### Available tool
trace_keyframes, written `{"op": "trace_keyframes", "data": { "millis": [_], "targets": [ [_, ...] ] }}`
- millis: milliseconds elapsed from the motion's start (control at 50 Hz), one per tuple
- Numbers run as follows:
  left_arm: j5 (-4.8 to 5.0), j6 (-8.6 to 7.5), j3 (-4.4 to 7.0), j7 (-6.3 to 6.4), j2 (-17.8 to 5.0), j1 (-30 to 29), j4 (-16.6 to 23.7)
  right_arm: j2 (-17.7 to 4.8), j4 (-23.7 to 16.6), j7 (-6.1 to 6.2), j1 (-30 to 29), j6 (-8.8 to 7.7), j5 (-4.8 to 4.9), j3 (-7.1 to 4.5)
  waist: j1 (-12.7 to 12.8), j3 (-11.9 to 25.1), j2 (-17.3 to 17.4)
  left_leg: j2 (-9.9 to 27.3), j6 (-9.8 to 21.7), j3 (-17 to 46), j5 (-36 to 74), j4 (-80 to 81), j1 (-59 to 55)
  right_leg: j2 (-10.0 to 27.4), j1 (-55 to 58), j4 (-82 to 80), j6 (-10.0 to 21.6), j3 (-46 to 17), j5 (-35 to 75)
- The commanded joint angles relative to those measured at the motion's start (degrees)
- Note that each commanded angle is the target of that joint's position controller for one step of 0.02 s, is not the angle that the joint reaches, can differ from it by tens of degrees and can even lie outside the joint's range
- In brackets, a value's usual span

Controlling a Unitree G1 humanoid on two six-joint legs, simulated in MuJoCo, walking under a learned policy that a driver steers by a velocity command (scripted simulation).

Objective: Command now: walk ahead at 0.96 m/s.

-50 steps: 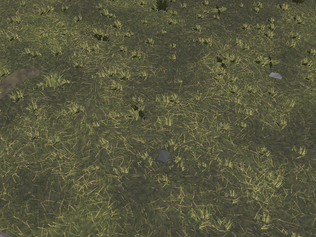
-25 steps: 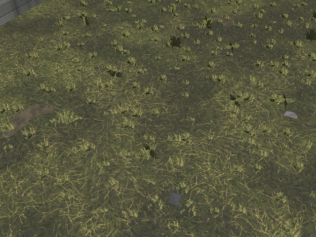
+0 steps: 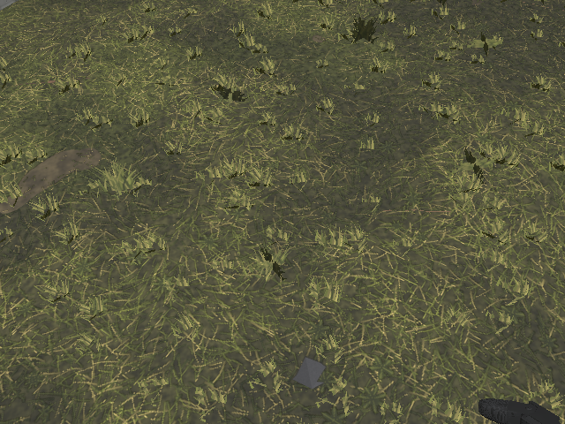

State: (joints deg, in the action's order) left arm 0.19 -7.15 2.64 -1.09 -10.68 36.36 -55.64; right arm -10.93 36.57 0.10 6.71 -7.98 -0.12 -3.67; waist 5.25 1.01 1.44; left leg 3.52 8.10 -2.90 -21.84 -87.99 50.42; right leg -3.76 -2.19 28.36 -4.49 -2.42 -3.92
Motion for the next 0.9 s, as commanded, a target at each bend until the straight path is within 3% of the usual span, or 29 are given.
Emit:
{"op": "trace_keyframes", "data": {
  "millis": [20,40,60,100,120,140,160,180,200,220,240,260,280,340,400,440,460,480,500,520,540,560,580,620,700,760,820,880,900],
  "targets": [
    [0.84,-0.68,-0.5,2.55,-2.7,-3.8,5.6,1.9,-7.1,-2.27,-9.3,-5.66,-0.41,1.45,-4.6,-3.1,1.1,-2.9,-3.4,-1.7,36.4,39.1,-22.6,9.6,-21.7,-15.0,6.6,-20.3,13.9],
    [1.77,-1.28,0.34,3.0,-5.4,-3.0,5.3,2.4,-6.8,-2.81,-8.1,-5.61,-0.9,1.09,-5.7,-2.4,2.1,-6.3,-4.6,-3.3,39.4,42.5,-37.4,10.5,-28.3,-15.5,6.0,-16.9,24.9],
    [2.06,-1.91,2.54,3.42,-12.9,-9.1,7.0,1.3,-6.8,-1.62,-5.4,-3.85,0.48,0.38,-10.1,-3.3,-1.9,-6.3,-5.5,1.2,34.6,47.0,-45.2,13.8,-30.4,-14.8,7.8,-19.8,27.8],
    [2.6,-1.83,3.38,3.57,-11.3,-9.4,5.3,-6.7,-4.0,0.81,4.7,-1.33,0.05,-2.77,-17.6,0.2,-1.7,-8.6,-3.3,0.7,33.5,56.0,-58.6,10.0,-26.4,3.3,5.3,-14.7,51.0],
    [1.92,-1.73,3.42,2.97,-11.0,-15.7,7.2,-8.9,0.2,1.53,20.3,0.13,-0.99,-3.76,-26.3,4.8,1.2,-2.6,2.2,5.7,36.1,57.7,-72.4,5.9,-33.9,31.1,1.5,-12.1,41.1],
    [0.4,-1.72,0.63,2.27,-1.8,-9.0,8.2,-10.4,3.1,0.98,30.4,1.04,-1.81,-2.42,-23.0,18.6,12.1,17.5,13.0,21.7,48.1,44.8,-88.0,0.9,-43.4,61.6,0.8,-8.9,-31.6],
    [2.18,-2.01,0.23,1.35,-5.3,-1.4,7.3,-8.4,4.0,0.42,32.7,2.0,0.09,-2.21,-22.6,27.7,5.6,20.9,20.2,38.6,28.0,49.8,-91.7,2.0,-48.2,66.0,3.1,-14.8,-35.9],
    [6.0,-1.79,0.01,1.06,-4.4,-2.7,9.8,-10.7,5.7,1.1,29.3,2.32,0.87,-2.75,-17.9,20.9,9.3,23.0,23.4,50.1,-5.5,61.1,-86.6,6.0,-58.9,67.7,4.1,-11.6,-31.6],
    [4.52,-1.35,-0.36,1.33,-3.8,-8.7,10.7,-7.1,5.4,1.68,21.9,2.5,1.08,-2.06,-15.6,9.8,0.3,20.4,19.8,51.4,-13.4,67.7,-74.3,7.7,-61.3,65.0,5.7,-8.7,-26.8],
    [2.21,-0.26,-0.27,1.64,-3.6,-11.2,11.2,-5.8,5.3,1.28,15.3,1.91,0.82,-1.17,-11.1,2.5,-6.3,19.3,17.4,49.0,-11.0,71.3,-60.1,8.6,-58.0,63.7,6.2,-8.0,-23.6],
    [1.27,1.08,-0.47,1.8,-1.9,-9.3,10.4,-4.9,5.2,0.34,8.6,1.22,0.22,-0.57,-4.5,-5.0,-8.4,17.1,15.8,44.4,-8.4,73.9,-43.3,10.1,-51.7,60.6,5.7,-8.8,-23.7],
    [1.57,2.43,-0.95,2.05,0.4,-8.3,10.2,-2.9,5.1,-0.49,1.0,1.02,0.3,0.17,1.4,-11.4,-5.7,16.8,12.9,38.5,-8.7,76.6,-28.3,12.8,-48.6,56.4,4.8,-10.1,-26.1],
    [1.64,3.19,-1.43,2.47,0.9,-9.0,11.1,-2.3,4.8,-0.8,-2.9,0.96,0.87,0.41,3.8,-14.0,-2.5,15.7,10.6,32.6,-8.9,78.8,-18.5,15.3,-44.4,51.4,3.8,-10.4,-25.9],
    [-0.95,2.03,-0.63,2.08,-4.1,-10.2,11.0,-7.5,5.9,-0.08,-4.2,0.66,2.03,-1.86,5.5,-8.0,0.1,1.8,3.5,7.1,-2.5,76.3,-4.5,14.1,-17.3,26.5,3.4,-3.0,2.0],
    [1.52,2.28,0.39,1.05,-6.3,-13.0,9.2,-10.3,7.9,-0.06,1.9,0.37,1.45,-2.51,3.2,-4.3,0.5,2.2,2.1,4.5,-1.2,75.1,-11.7,9.8,-4.8,21.9,1.6,4.2,4.9],
    [1.53,2.82,3.18,1.52,-11.7,-3.4,6.0,-10.4,8.6,-0.43,3.1,1.15,0.25,-1.93,8.7,0.3,-1.0,0.9,-0.8,2.8,19.8,57.4,-21.9,4.6,3.9,18.6,3.2,9.6,-7.1],
    [0.76,3.23,4.53,1.57,-14.2,8.2,2.7,-10.1,8.9,-0.63,2.1,1.52,-0.7,-1.61,15.3,3.1,-6.5,-0.2,-3.5,1.8,27.2,34.6,-19.5,2.5,12.1,17.1,4.3,11.5,-10.9],
    [-0.2,2.62,3.1,0.61,-15.7,9.1,2.6,0.2,8.6,-0.3,5.1,1.29,-0.46,0.76,10.7,-0.5,-23.7,-7.7,-5.2,7.0,-10.9,1.1,-8.4,12.8,7.4,10.5,7.8,-12.3,-26.6],
    [-1.01,1.49,0.81,-0.76,-14.0,2.6,5.3,3.9,7.2,-0.24,20.7,-0.34,3.18,1.45,-2.1,4.1,-37.5,-11.4,-2.1,15.0,-15.8,-6.9,0.0,21.3,9.9,-13.9,14.4,-51.6,-36.0],
    [-0.37,0.88,1.22,-1.65,-13.2,-3.8,6.9,-2.7,7.2,-0.26,18.1,-0.86,5.1,0.51,-3.2,-0.1,-21.8,-6.6,-1.6,11.7,-7.1,-7.4,3.3,24.4,7.0,-20.8,14.9,-58.4,-35.5],
    [-0.11,0.71,2.03,-1.89,-15.3,-11.5,9.2,-4.7,5.8,0.07,12.4,-0.81,3.87,0.62,-4.1,-2.8,-11.0,-3.2,-2.5,9.0,-0.3,-2.2,1.5,24.3,0.7,-16.9,16.0,-49.4,-21.8],
    [-0.76,0.57,2.12,-2.28,-15.2,-17.7,10.4,-6.2,5.2,1.16,5.4,0.2,1.14,0.24,-4.1,-4.9,0.0,-0.7,-3.3,7.8,3.0,3.9,-4.8,19.4,-8.4,-12.5,15.4,-37.5,-8.4],
    [-1.8,0.47,2.01,-1.97,-15.3,-20.2,10.8,-6.4,4.2,1.27,6.1,0.9,0.11,-0.09,-7.1,-2.0,-5.4,0.8,-4.4,8.4,4.2,7.9,-9.0,18.6,-12.4,-9.1,16.8,-32.0,2.5],
    [-1.03,0.18,0.65,-0.95,-10.4,-18.7,10.1,-7.8,3.5,0.91,4.8,2.05,0.03,-0.63,-7.5,-0.7,-7.0,1.5,-6.2,8.6,3.7,17.4,-13.2,15.3,-12.9,-8.4,17.0,-23.6,17.8],
    [0.64,1.29,1.62,2.13,-11.3,-12.6,9.1,-5.0,-0.1,0.4,-7.6,1.78,-0.38,0.46,-4.8,0.5,-3.7,-4.3,-8.1,5.2,14.7,43.7,-15.7,10.4,-8.7,-8.6,15.2,-14.5,33.5],
    [1.21,3.68,2.56,3.75,-11.8,-10.6,9.5,-5.2,-1.5,-0.66,-13.5,1.83,0.36,0.41,-3.3,2.6,-6.5,-9.5,-8.7,4.1,26.6,57.3,-21.6,7.0,-7.7,-7.5,11.2,-13.2,28.4],
    [1.45,5.23,3.37,4.48,-10.8,-11.4,10.7,-7.2,-3.1,-0.92,-14.9,2.37,0.53,-0.16,-4.0,2.3,-8.2,-9.7,-8.5,7.9,29.3,62.7,-26.9,6.3,-8.3,-4.1,9.3,-18.7,17.7],
    [1.28,6.12,4.03,4.61,-10.3,-19.6,16.0,-10.2,-0.2,0.18,-3.6,1.97,-0.29,-1.41,-9.7,6.8,-7.2,-5.5,-7.1,9.7,32.8,68.5,-40.5,2.9,-9.7,9.0,7.5,-20.6,14.7],
    [0.41,6.28,3.16,4.07,-7.1,-19.4,18.0,-12.1,1.2,0.77,3.7,2.08,-1.41,-1.72,-10.9,14.6,-0.1,4.0,-3.8,15.6,46.0,64.2,-56.2,-0.9,-17.1,23.7,5.2,-16.3,-1.0]
  ]
}}
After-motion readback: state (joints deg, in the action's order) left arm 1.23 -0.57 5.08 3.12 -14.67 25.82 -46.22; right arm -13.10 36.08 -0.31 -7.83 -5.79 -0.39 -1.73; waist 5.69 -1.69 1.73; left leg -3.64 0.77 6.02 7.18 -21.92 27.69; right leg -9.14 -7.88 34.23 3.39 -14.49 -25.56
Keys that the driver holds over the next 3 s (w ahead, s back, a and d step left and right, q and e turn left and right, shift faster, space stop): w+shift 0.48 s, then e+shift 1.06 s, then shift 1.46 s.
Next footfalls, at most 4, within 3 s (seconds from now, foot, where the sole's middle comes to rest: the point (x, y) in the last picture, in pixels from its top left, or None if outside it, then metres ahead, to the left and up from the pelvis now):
0.12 left None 0.28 0.04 -0.80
0.48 right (457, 400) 0.57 -0.30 -0.80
0.90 left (408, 282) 0.89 -0.20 -0.80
1.34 right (489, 355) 0.69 -0.39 -0.80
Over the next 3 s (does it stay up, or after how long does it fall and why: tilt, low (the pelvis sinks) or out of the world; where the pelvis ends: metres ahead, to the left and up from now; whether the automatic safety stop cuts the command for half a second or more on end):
stays up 0.73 -0.30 -0.03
